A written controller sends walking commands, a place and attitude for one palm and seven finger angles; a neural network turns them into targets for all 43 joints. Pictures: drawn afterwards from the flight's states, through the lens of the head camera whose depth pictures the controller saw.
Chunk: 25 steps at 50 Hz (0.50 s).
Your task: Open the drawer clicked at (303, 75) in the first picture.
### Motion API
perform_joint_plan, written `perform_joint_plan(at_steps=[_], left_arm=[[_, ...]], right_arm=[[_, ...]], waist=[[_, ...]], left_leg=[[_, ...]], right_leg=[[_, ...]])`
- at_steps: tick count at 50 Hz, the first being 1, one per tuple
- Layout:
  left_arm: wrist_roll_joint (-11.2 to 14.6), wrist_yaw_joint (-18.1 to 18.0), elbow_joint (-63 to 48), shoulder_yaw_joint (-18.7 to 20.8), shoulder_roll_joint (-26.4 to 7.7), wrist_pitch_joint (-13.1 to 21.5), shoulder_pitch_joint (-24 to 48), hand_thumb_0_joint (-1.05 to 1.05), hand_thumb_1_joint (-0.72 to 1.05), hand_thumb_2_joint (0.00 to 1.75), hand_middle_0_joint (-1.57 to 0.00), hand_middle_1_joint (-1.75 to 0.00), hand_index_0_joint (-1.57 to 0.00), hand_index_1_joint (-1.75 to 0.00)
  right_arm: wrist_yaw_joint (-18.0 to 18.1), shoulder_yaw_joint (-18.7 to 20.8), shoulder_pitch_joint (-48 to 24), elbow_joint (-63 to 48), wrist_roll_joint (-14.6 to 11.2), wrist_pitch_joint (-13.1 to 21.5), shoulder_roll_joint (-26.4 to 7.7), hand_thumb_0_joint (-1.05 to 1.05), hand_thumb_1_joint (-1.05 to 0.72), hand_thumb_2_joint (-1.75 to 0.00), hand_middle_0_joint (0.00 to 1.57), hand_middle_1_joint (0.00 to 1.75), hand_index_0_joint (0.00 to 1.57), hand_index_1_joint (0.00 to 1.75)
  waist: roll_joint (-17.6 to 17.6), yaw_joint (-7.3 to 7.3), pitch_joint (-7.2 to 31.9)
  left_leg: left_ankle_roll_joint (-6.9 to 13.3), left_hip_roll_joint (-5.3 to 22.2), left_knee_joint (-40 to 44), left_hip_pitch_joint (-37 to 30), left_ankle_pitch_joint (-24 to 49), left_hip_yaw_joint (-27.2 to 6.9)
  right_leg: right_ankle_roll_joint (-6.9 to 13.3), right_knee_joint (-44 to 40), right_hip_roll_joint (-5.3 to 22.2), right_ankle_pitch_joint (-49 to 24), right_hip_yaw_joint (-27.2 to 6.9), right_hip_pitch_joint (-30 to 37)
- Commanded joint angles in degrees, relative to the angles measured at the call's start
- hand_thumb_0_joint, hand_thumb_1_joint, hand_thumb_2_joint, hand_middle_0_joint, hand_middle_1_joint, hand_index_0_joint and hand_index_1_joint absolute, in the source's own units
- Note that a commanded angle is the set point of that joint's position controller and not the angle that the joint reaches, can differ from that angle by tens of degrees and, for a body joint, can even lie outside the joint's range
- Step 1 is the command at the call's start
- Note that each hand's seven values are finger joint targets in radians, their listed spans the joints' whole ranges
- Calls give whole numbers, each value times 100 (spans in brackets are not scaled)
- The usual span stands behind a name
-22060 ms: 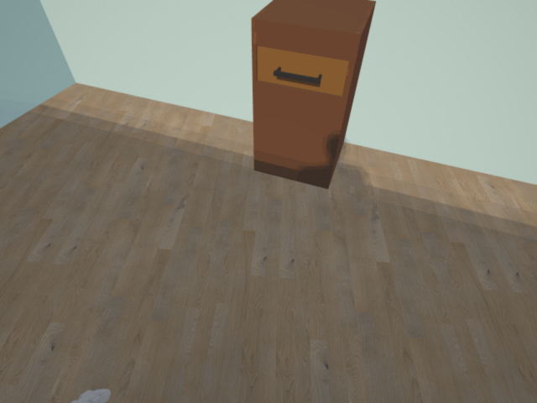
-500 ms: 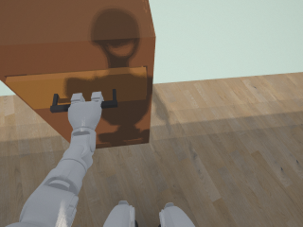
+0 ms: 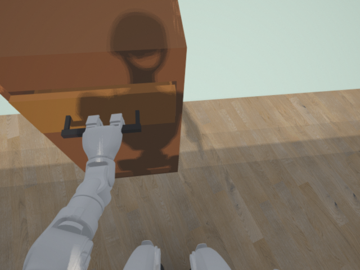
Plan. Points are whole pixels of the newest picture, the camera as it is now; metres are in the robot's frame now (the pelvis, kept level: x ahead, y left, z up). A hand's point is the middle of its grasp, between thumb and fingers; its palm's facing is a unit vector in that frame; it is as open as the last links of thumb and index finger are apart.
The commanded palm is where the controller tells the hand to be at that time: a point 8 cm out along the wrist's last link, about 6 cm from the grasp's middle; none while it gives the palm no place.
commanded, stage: pull the drawer open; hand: left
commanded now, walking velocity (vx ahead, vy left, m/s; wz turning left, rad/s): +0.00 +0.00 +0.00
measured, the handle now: (102, 124) +0.48 +0.19 -0.05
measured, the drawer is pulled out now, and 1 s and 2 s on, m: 0.03 0.04 0.05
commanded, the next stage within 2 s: none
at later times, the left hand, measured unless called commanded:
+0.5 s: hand (110, 151) +0.41 +0.17 -0.07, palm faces -0.04 -0.06 -1.00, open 5.7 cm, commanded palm +0.37 +0.16 -0.02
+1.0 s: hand (109, 154) +0.40 +0.17 -0.07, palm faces -0.04 -0.06 -1.00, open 5.8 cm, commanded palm +0.36 +0.16 -0.02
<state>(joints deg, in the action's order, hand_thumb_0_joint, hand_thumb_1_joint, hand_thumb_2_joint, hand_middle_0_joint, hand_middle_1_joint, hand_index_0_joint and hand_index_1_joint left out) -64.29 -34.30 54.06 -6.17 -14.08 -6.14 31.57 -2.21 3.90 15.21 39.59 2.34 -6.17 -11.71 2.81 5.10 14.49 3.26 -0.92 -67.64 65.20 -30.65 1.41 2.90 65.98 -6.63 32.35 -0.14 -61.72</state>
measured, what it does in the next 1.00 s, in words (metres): stands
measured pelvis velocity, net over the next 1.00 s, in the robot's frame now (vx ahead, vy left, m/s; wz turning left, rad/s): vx -0.01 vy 0.00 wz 0.00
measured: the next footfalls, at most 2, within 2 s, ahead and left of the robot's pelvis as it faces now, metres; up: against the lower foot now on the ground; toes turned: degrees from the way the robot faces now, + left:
none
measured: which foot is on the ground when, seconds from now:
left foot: down 0.00-1.00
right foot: down 0.00-1.00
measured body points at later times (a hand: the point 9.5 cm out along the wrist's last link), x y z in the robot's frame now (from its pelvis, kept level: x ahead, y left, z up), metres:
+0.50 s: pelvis +0.00 +0.00 +0.00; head +0.12 +0.01 +0.43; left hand +0.40 +0.17 -0.01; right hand +0.06 -0.25 -0.14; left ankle +0.00 +0.08 -0.64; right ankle -0.02 -0.09 -0.64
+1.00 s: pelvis -0.01 +0.00 +0.00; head +0.11 +0.00 +0.43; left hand +0.40 +0.17 -0.01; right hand +0.06 -0.26 -0.14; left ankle +0.00 +0.08 -0.64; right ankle -0.02 -0.09 -0.64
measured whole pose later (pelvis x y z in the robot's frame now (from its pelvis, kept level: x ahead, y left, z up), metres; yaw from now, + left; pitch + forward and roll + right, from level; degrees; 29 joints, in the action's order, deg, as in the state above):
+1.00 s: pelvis -0.01 +0.00 +0.00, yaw +0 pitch +28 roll -2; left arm -64.1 -34.7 52.5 -7.0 -13.1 -7.1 29.5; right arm -2.5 4.1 14.8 39.7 2.3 -6.3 -11.7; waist 3.0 4.6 14.7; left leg 3.3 -0.9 -68.0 65.1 -30.4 1.3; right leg 2.9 66.3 -6.6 32.1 0.1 -61.6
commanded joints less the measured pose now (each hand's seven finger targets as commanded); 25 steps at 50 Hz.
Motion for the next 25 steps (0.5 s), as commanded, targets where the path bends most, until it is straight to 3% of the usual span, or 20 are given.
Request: perform_joint_plan(at_steps=[1, 3, 6, 8, 11, 15, 18, 22, 25], left_arm=[[-14, -303, -788, 218, -605, 61, 993, 0, 90, 90, -40, -135, -40, -135], [-28, -309, -893, 190, -584, 67, 1048, 0, 90, 90, -40, -135, -40, -135], [-11, -307, -843, 135, -497, 34, 964, 0, 90, 90, -40, -135, -40, -135], [-10, -303, -938, 103, -465, 44, 1074, 0, 90, 90, -40, -135, -40, -135], [15, -302, -882, 12, -336, 16, 979, 0, 90, 90, -40, -135, -40, -135], [-17, -309, -918, 117, -505, 34, 1055, 0, 90, 90, -40, -135, -40, -135], [-38, -323, -986, 142, -522, 35, 1027, 0, 90, 90, -40, -135, -40, -135], [21, -301, -924, 14, -320, -18, 968, 0, 90, 90, -40, -135, -40, -135], [-37, -320, -1026, 120, -525, 11, 1080, 0, 90, 90, -40, -135, -40, -135]], right_arm=[[30, 267, 631, -369, 28, 94, -863, 0, -90, -90, 20, 30, 20, 30], [27, 260, 599, -381, 28, 77, -856, 0, -90, -90, 20, 30, 20, 30], [26, 264, 607, -398, 18, 82, -855, 0, -90, -90, 20, 30, 20, 30], [11, 270, 579, -383, 20, 83, -852, 0, -90, -90, 20, 30, 20, 30], [13, 275, 596, -397, 19, 83, -853, 0, -90, -90, 20, 30, 20, 30], [29, 259, 576, -386, 18, 80, -859, 0, -90, -90, 20, 30, 20, 30], [18, 268, 572, -380, 20, 86, -856, 0, -90, -90, 20, 30, 20, 30], [-5, 285, 581, -378, 22, 97, -858, 0, -90, -90, 20, 30, 20, 30], [16, 267, 563, -385, 20, 71, -861, 0, -90, -90, 20, 30, 20, 30]], waist=[[34, -111, 2533], [89, -106, 2650], [48, -93, 2481], [68, -74, 2643], [-47, -45, 2478], [-117, -64, 2572], [78, -111, 2645], [23, -58, 2477], [37, -98, 2616]], left_leg=[[-109, 63, 393, -2359, 3229, -289], [-120, 83, 394, -2508, 3381, -313], [-117, 78, 421, -2406, 3270, -316], [-118, 105, 393, -2543, 3374, -330], [-106, 87, 419, -2424, 3262, -322], [-106, 75, 411, -2351, 3185, -318], [-127, 101, 405, -2524, 3367, -331], [-122, 102, 426, -2511, 3331, -365], [-128, 101, 416, -2499, 3249, -348]], right_leg=[[-45, -624, 211, -3530, -44, 1246], [-55, -600, 215, -3543, -28, 1187], [-40, -639, 204, -3468, -16, 1199], [-61, -611, 210, -3479, -17, 1127], [-51, -665, 202, -3473, -14, 1192], [-64, -629, 213, -3494, -39, 1243], [-51, -592, 211, -3463, -15, 1138], [-38, -654, 195, -3361, 10, 1082], [-43, -606, 201, -3359, -11, 1113]])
